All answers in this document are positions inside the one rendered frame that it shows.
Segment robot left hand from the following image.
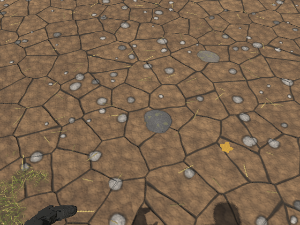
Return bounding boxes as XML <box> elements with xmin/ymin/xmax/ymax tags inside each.
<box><xmin>22</xmin><ymin>204</ymin><xmax>78</xmax><ymax>225</ymax></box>

